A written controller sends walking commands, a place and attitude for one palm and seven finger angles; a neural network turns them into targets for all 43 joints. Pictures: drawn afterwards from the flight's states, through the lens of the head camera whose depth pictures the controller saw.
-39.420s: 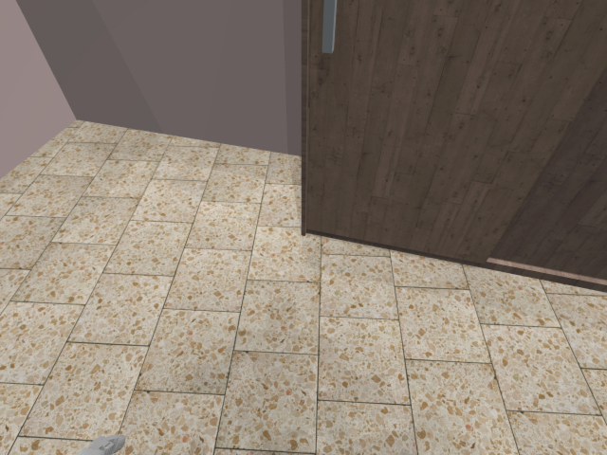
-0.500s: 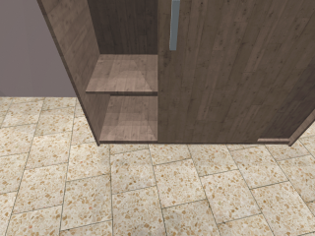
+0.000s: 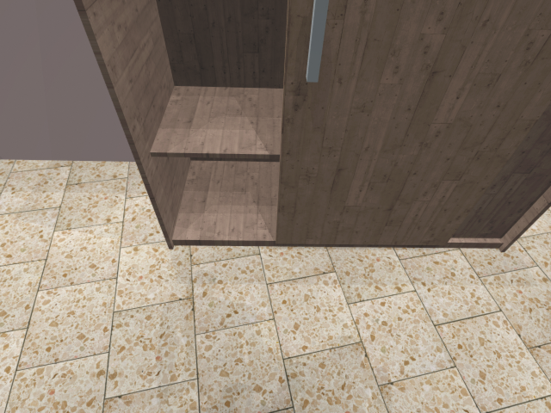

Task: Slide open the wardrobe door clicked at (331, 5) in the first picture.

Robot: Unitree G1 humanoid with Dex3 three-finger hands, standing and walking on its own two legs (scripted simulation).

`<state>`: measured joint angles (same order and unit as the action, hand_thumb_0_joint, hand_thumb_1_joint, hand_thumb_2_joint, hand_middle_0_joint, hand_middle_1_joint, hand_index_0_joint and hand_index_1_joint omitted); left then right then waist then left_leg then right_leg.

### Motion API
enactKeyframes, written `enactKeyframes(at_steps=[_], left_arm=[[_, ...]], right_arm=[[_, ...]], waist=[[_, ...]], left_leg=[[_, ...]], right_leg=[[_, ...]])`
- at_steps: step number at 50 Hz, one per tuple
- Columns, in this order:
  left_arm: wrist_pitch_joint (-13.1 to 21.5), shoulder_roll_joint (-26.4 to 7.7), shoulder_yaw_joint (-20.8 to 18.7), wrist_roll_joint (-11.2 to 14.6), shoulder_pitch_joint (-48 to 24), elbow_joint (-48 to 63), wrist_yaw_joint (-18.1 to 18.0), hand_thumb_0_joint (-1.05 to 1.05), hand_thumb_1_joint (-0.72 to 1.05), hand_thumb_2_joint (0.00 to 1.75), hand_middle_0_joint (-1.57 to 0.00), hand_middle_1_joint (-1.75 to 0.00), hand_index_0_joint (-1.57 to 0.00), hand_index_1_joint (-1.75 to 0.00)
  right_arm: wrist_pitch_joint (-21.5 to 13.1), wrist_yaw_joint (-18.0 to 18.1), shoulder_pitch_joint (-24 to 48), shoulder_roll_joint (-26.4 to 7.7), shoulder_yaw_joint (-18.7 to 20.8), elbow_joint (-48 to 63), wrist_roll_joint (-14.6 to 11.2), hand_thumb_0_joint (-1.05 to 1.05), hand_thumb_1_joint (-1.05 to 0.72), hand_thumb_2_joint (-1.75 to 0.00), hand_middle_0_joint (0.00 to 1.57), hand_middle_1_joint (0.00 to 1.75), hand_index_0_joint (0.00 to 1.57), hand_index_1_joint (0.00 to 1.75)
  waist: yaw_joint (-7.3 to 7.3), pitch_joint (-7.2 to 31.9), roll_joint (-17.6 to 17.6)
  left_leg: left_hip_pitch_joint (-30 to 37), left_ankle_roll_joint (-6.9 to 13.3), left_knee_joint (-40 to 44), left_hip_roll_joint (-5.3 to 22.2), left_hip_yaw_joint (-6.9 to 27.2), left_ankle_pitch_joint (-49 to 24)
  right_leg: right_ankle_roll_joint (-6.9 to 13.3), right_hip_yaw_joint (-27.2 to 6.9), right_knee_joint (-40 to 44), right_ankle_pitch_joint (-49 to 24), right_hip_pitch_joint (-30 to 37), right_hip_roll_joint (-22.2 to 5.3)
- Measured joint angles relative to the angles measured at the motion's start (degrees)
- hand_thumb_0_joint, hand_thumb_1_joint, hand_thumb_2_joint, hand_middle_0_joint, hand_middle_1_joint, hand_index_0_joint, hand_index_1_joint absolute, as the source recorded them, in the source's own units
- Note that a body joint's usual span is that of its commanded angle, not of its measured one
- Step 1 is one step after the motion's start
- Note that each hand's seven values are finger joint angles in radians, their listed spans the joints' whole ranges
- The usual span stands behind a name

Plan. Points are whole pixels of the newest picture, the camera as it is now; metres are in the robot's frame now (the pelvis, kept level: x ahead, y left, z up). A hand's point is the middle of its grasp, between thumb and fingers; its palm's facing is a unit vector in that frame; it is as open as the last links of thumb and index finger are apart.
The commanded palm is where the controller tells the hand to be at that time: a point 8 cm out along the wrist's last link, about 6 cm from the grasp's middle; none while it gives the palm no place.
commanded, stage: look to check the result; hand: left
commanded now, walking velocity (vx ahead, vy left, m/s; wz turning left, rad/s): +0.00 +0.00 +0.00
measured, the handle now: (315, 35) +0.86 -0.04 +0.16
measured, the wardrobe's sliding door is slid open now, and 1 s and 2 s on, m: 0.45 0.45 0.45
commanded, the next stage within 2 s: stand and wait in 0.50 s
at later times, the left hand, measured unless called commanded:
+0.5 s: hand out of the picture +0.02 +0.18 -0.18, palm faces -0.01 -0.98 -0.19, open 7.4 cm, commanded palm none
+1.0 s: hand out of the picture +0.04 +0.19 -0.18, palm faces -0.01 -0.98 -0.21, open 7.4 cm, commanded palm none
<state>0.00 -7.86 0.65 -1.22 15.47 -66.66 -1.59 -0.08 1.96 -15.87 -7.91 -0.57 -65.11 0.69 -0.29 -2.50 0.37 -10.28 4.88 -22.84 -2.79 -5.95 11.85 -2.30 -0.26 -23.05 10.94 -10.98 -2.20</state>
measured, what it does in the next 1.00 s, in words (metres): stands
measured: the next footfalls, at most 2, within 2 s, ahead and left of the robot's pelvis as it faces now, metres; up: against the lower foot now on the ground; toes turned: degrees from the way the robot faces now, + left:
none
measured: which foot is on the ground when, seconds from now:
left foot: down 0.00-1.00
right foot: down 0.00-1.00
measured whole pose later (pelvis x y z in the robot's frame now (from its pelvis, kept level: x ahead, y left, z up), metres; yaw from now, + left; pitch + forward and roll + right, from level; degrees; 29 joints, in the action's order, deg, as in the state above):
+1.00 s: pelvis +0.01 +0.00 +0.00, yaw +0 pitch -2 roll +0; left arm 0.4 -11.8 0.1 -1.2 11.2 -66.2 -1.2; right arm -0.8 1.7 -12.1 -11.5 -0.2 -65.6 0.5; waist -0.4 -3.6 0.7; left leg -7.3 5.0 -20.7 -3.4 -5.5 12.1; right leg -2.6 0.1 -21.1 11.4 -8.0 -2.7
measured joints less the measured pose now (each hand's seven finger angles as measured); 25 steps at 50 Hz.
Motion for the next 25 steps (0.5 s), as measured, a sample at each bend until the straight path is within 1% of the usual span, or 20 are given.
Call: enactKeyframes(at_steps=[13, 25], left_arm=[[0.15, -0.45, -0.37, -0.08, -0.61, 0.06, -0.31, 0.01, 0.91, 0.9, -0.2, -0.3, -0.2, -0.3], [0.23, -1.22, -0.49, -0.01, -1.97, 0.48, -0.27, 0.01, 0.91, 0.9, -0.2, -0.3, -0.2, -0.3]], right_arm=[[-0.6, 0.25, 0.71, -0.27, 0.18, 0.07, -0.07, 0.0, -0.91, -0.9, 0.2, 0.3, 0.2, 0.3], [-0.75, 0.18, 1.28, -0.87, 0.14, -0.22, -0.11, 0.0, -0.91, -0.9, 0.2, 0.3, 0.2, 0.3]], waist=[[0.02, 0.04, -0.12], [-0.15, -0.27, -0.18]], left_leg=[[0.98, 0.63, 0.42, -0.76, -0.5, 0.62], [2.04, 0.64, 0.94, -0.87, -0.5, 0.82]], right_leg=[[-0.72, -0.58, -0.42, 0.89, 0.48, -0.71], [-0.79, -0.6, -0.08, 1.2, 1.45, -0.8]])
